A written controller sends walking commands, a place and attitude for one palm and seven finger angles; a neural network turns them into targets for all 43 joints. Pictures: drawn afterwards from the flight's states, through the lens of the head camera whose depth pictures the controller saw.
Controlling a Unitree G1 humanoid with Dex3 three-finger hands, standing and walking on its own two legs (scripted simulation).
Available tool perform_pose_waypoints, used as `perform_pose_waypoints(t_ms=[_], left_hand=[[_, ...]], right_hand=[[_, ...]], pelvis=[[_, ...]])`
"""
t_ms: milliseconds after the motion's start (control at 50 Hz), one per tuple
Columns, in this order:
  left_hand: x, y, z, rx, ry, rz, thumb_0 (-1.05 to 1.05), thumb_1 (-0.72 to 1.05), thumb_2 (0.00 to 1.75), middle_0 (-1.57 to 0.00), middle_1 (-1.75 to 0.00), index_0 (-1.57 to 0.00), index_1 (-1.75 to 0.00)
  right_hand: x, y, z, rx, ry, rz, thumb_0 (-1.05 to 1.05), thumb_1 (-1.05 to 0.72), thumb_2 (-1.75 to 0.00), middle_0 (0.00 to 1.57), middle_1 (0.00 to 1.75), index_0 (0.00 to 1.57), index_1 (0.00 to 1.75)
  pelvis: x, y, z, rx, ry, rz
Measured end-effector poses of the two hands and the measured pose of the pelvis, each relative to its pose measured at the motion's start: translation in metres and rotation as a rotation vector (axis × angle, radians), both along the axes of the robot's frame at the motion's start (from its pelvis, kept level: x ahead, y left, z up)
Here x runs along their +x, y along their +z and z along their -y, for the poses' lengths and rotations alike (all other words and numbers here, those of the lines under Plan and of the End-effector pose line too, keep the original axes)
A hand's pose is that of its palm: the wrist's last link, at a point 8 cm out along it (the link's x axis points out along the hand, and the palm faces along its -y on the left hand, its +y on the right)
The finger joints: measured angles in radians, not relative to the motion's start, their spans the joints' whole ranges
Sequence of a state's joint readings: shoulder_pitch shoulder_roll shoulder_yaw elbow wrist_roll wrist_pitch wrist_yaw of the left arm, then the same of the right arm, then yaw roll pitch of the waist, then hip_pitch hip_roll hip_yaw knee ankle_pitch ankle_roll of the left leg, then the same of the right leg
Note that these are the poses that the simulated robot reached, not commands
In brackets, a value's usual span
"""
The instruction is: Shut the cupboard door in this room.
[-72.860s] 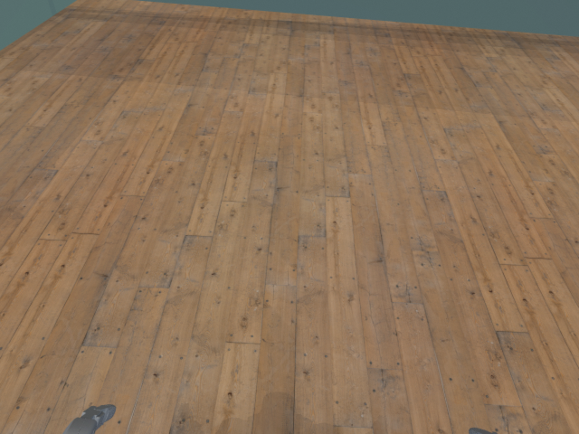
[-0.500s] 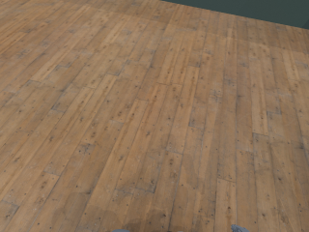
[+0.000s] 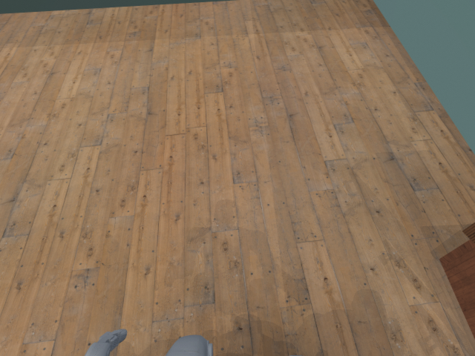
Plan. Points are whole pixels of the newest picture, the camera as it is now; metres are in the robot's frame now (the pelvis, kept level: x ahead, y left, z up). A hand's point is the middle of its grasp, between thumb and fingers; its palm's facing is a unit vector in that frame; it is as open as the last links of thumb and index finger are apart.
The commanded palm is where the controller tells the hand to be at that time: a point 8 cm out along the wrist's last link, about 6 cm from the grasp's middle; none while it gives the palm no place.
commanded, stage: turn to face it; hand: left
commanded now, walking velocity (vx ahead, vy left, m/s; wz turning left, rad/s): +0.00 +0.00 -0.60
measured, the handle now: out of the picture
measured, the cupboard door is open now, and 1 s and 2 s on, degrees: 24 24 24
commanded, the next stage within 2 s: take the last steps up to it in 1.78 s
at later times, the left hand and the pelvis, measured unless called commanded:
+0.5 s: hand (137, 328) +0.18 +0.22 -0.15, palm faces -0.25 -0.94 -0.23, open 7.4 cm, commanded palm none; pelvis +0.02 +0.03 +0.01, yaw -18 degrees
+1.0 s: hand (189, 314) +0.21 +0.12 -0.16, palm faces -0.51 -0.83 -0.23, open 7.3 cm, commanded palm none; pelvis +0.04 -0.01 +0.01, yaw -34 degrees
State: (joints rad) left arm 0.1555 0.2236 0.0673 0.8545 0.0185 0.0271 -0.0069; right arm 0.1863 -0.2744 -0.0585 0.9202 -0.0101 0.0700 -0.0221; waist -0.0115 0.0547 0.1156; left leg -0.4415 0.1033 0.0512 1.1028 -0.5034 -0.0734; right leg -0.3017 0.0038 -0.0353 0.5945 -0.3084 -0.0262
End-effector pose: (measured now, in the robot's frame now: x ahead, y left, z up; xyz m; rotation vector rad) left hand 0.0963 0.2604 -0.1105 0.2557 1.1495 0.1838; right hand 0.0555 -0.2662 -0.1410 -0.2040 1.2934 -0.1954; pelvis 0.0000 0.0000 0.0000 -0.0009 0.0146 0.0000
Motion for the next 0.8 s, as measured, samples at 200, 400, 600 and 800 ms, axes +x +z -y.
perform_pose_waypoints(t_ms=[200, 400, 600, 800], left_hand=[[0.012, -0.015, 0.011, -0.074, -0.083, -0.075, 0.00, 0.90, 0.90, -0.20, -0.30, -0.20, -0.30], [0.059, -0.023, -0.014, -0.086, -0.185, -0.076, 0.00, 0.91, 0.90, -0.20, -0.30, -0.20, -0.30], [0.110, -0.003, 0.025, -0.025, -0.362, -0.037, 0.00, 0.91, 0.90, -0.20, -0.30, -0.20, -0.30], [0.117, 0.006, 0.083, 0.006, -0.477, -0.030, 0.00, 0.91, 0.90, -0.20, -0.30, -0.20, -0.30]], right_hand=[[0.015, 0.025, -0.011, -0.027, -0.072, 0.095, 0.01, -0.91, -0.90, 0.20, 0.30, 0.19, 0.30], [-0.007, 0.037, -0.048, -0.049, -0.146, 0.130, 0.00, -0.90, -0.90, 0.20, 0.30, 0.20, 0.30], [-0.075, 0.014, -0.034, 0.008, -0.347, 0.065, 0.00, -0.90, -0.90, 0.21, 0.30, 0.20, 0.30], [-0.111, 0.005, 0.003, 0.016, -0.481, 0.017, 0.01, -0.91, -0.90, 0.20, 0.30, 0.19, 0.30]], pelvis=[[0.012, 0.007, -0.013, 0.007, -0.105, -0.008], [0.021, 0.007, -0.035, -0.024, -0.241, -0.003], [0.019, 0.005, -0.017, -0.018, -0.382, -0.005], [0.017, 0.007, 0.008, 0.022, -0.483, -0.009]])
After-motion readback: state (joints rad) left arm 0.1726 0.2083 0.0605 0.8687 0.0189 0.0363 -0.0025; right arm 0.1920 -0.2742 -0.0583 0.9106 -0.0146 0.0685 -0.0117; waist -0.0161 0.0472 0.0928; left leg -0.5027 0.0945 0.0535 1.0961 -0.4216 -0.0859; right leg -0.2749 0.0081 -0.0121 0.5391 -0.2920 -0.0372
